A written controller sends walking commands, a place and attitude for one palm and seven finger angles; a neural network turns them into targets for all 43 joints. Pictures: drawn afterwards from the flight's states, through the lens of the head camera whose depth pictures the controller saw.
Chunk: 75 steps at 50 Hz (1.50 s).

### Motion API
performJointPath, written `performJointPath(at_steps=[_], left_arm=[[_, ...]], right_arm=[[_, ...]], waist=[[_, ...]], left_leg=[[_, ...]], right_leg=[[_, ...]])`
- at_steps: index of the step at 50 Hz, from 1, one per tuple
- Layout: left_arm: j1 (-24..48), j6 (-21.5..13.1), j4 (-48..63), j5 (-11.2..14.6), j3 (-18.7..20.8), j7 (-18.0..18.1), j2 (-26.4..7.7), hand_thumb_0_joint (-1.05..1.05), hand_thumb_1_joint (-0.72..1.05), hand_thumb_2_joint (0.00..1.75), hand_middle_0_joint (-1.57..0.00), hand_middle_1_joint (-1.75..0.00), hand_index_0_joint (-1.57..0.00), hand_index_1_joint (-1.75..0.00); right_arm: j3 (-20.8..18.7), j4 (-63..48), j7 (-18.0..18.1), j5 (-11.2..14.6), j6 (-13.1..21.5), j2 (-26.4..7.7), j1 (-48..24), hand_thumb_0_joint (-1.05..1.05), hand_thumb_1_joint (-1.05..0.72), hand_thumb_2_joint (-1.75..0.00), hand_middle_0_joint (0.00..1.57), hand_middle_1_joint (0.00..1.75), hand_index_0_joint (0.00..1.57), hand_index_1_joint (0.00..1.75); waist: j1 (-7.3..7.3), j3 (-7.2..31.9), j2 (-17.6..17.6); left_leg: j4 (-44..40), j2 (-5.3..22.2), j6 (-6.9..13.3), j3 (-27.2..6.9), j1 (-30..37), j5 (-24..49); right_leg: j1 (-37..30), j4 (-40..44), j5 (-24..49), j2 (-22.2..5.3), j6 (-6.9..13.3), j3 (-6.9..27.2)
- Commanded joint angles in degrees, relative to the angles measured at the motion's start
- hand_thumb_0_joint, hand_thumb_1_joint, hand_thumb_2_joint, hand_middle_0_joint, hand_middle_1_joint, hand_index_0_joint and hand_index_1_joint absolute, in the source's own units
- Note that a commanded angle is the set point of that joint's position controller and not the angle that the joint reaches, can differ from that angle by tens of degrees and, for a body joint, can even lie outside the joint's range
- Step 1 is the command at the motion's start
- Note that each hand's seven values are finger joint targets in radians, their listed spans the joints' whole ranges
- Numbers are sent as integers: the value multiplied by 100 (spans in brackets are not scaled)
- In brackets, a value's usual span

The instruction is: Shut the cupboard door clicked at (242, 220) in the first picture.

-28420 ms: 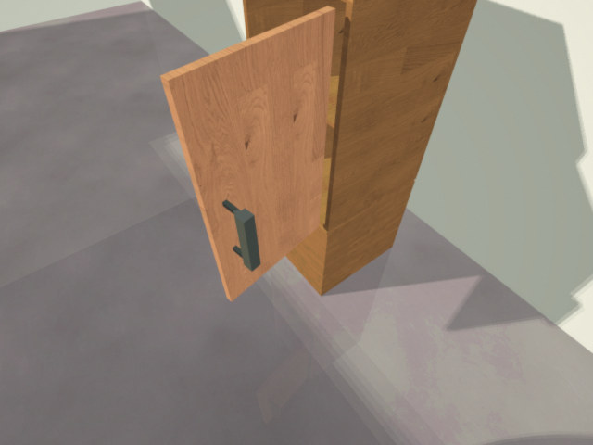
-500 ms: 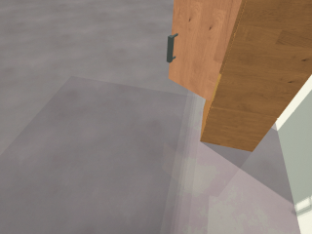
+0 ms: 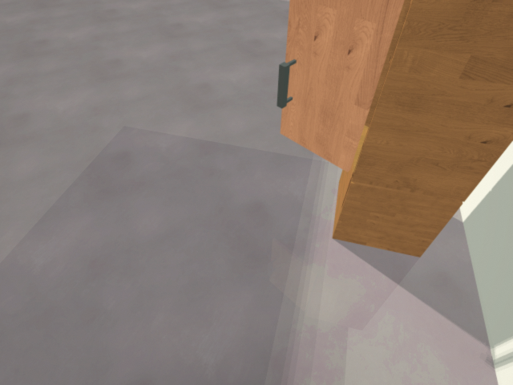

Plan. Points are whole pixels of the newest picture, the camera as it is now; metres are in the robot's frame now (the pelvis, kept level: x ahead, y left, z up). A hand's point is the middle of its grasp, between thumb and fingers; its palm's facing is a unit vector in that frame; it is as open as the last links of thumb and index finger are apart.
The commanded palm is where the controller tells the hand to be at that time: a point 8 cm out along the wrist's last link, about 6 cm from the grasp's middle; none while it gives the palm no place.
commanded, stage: walk to a spot facing it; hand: left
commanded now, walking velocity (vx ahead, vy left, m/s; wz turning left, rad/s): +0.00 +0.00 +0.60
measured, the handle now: (287, 83) +1.08 -0.06 -0.10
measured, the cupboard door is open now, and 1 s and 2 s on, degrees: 61 61 61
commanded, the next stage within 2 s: turn to face it in 1.62 s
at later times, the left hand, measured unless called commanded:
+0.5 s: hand out of the picture +0.00 +0.25 -0.18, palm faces +0.25 -0.94 -0.23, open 7.4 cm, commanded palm none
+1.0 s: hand out of the picture +0.03 +0.17 -0.16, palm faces +0.59 -0.77 -0.24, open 7.4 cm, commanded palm none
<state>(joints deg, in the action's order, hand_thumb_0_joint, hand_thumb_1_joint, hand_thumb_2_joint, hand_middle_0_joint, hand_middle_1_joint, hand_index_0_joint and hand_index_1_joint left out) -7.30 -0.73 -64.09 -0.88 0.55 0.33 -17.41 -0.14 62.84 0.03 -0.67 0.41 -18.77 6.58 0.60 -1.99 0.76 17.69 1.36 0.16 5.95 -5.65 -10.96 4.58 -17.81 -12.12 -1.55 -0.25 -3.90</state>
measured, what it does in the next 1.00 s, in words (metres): walks ahead, turning left: right foot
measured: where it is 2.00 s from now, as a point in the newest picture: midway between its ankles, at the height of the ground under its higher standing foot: (182, 330)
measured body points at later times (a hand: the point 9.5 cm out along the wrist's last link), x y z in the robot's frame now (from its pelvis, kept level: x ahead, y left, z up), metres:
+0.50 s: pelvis +0.00 +0.03 -0.01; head +0.04 +0.05 +0.43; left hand -0.01 +0.30 -0.17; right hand +0.06 -0.20 -0.16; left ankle -0.01 +0.13 -0.75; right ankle +0.00 -0.12 -0.68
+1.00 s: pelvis +0.13 +0.02 +0.00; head +0.18 +0.02 +0.45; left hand +0.00 +0.21 -0.14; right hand +0.35 -0.16 -0.15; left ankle +0.09 +0.19 -0.66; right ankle +0.12 -0.10 -0.75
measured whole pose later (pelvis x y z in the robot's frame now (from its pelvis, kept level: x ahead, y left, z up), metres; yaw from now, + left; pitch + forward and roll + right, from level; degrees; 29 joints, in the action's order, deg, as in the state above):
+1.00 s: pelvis +0.13 +0.02 +0.00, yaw +36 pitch +1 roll +2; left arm -19.8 -4.3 -56.6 -1.7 2.2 0.7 -8.0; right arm -5.0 53.9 -2.4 -1.6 -1.5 -15.7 10.1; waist 1.0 -4.1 1.3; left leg 61.0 3.5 -0.7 1.7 -36.9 -11.7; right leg 1.8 -19.1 -17.5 -4.9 0.2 -14.2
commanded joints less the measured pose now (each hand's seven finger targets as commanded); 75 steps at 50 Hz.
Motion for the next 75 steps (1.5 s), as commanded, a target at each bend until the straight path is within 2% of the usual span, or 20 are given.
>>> performJointPath(at_steps=[1,10,14,15,16,17,19,29,34,35,36,38,43,53,56,58,60,61,66,75], left_arm=[[-311,10,305,16,183,137,-627,0,90,90,-20,-30,-20,-30],[-529,98,903,-125,504,220,-846,0,90,90,-20,-30,-20,-30],[-202,126,1186,-71,557,169,-760,0,90,90,-20,-30,-20,-30],[-400,173,1247,-27,539,144,-572,0,90,90,-20,-30,-20,-30],[-457,214,1438,16,479,107,-158,0,90,90,-20,-30,-20,-30],[-195,226,1659,-47,456,99,-214,0,90,90,-20,-30,-20,-30],[203,186,1674,-90,506,35,-169,0,90,90,-20,-30,-20,-30],[53,-23,1722,-70,459,-138,-16,0,90,90,-20,-30,-20,-30],[-917,-82,1466,-75,528,-143,-123,0,90,90,-20,-30,-20,-30],[-1487,-136,1328,-122,642,-82,-479,0,90,90,-20,-30,-20,-30],[-1861,-157,1294,-191,748,14,-1019,0,90,90,-20,-30,-20,-30],[-1247,-192,1417,-85,663,59,-817,0,90,90,-20,-30,-20,-30],[-1177,-409,1218,-63,442,43,20,0,90,90,-20,-30,-20,-30],[-2241,-460,727,-82,380,121,-73,0,90,90,-20,-30,-20,-30],[-2069,-444,730,-55,428,103,-357,0,90,90,-20,-30,-20,-30],[-1843,-405,799,13,412,76,-483,0,90,90,-20,-30,-20,-30],[-1536,-374,1297,39,349,-39,39,0,90,90,-20,-30,-20,-30],[-1202,-349,1494,21,391,22,-26,0,90,90,-20,-30,-20,-30],[-1617,-77,968,-149,413,-96,367,0,90,90,-20,-30,-20,-30],[-141,-82,1406,-82,396,-179,280,0,90,90,-20,-30,-20,-30]], right_arm=[[-119,-283,39,-27,-39,-415,131,0,-90,-90,20,30,20,30],[-365,-925,-3,12,-289,-55,130,0,-90,-90,20,30,20,30],[-392,-941,-107,-17,-270,39,826,0,-90,-90,20,30,20,30],[-445,-905,-118,-70,-219,-219,1216,0,-90,-90,20,30,20,30],[-612,-922,-79,-149,-185,-855,1519,0,-90,-90,20,30,20,30],[-668,-891,-26,-172,-215,-1079,1752,0,-90,-90,20,30,20,30],[-567,-1039,47,-167,-126,-664,1441,0,-90,-90,20,30,20,30],[-552,-971,67,-120,53,-421,1415,0,-90,-90,20,30,20,30],[-604,-1084,27,-92,9,-410,878,0,-90,-90,20,30,20,30],[-558,-1203,15,-46,22,-99,734,0,-90,-90,20,30,20,30],[-446,-1400,-2,-5,77,387,756,0,-90,-90,20,30,20,30],[-563,-1400,-80,-154,38,132,620,0,-90,-90,20,30,20,30],[-475,-1150,-266,-126,-49,396,648,0,-90,-90,20,30,20,30],[-250,-1643,-361,-104,-2,544,-869,0,-90,-90,20,30,20,30],[-286,-1511,-278,-101,57,385,-234,0,-90,-90,20,30,20,30],[-399,-1206,-191,-144,81,-20,1015,0,-90,-90,20,30,20,30],[-682,-982,-57,-135,86,-1244,2161,0,-90,-90,20,30,20,30],[-640,-1003,-27,-53,71,-1179,1991,0,-90,-90,20,30,20,30],[-301,-1198,72,-65,270,-37,702,0,-90,-90,20,30,20,30],[-322,-634,112,-16,416,153,1552,0,-90,-90,20,30,20,30]], waist=[[-35,378,-71],[-135,-149,-1052],[246,23,-723],[356,277,308],[464,252,2080],[616,336,1599],[401,-37,956],[244,115,727],[-307,162,579],[-603,244,-258],[-782,397,-2138],[-264,-304,-1245],[9,-313,-1020],[-311,-345,-872],[48,59,-1106],[721,734,-869],[1005,1476,906],[835,1037,44],[-47,-172,363],[60,-371,274]], left_leg=[[204,609,2,-700,-44,1690],[3523,235,-147,-636,-1876,-2145],[1611,199,-167,-202,-698,-388],[788,501,44,-877,-94,524],[-24,1848,762,-3078,81,1105],[-451,2292,1240,-3750,-341,-923],[-726,1665,901,-3656,-894,-2646],[-521,989,1048,-2919,-403,-1909],[316,401,742,-2618,-2046,-2217],[1403,-79,479,-2150,-3362,-2509],[3447,-785,92,-902,-4320,-2588],[5273,-73,69,-1202,-4221,-1616],[5075,201,-136,-618,-3659,-76],[2492,-26,195,184,-3194,-112],[2073,-407,512,499,-1969,-585],[1327,-426,742,374,286,-100],[546,2383,1990,-3635,2602,1288],[346,2606,1924,-3559,1885,904],[-638,1136,1017,-1798,-985,-784],[-831,981,1186,-1478,-116,689]], right_leg=[[28,-267,1681,-779,91,315],[87,-341,2935,-2291,1253,620],[835,-1289,1774,-1748,432,-354],[1391,-2196,543,-1289,49,-625],[2508,-3532,-2472,-395,-396,-719],[2654,-4313,-2737,-290,-236,4],[3003,-4693,-1639,-382,-121,460],[2731,-2899,-919,-148,-285,287],[109,-999,-463,232,-247,56],[-1240,-242,-1329,-481,-75,875],[-1691,865,-3099,-2369,497,3205],[65,1340,-3992,-2730,817,3687],[-8,631,740,-1492,360,168],[-1217,158,4056,-1661,438,-728],[-1165,-789,5425,-1809,476,-922],[27,-2666,4399,-1621,211,-1233],[3333,-6026,-1988,-387,-152,-610],[3651,-6222,-1894,-568,-83,64],[2692,-4898,-463,-794,-155,264],[3073,-2893,748,-652,-235,270]])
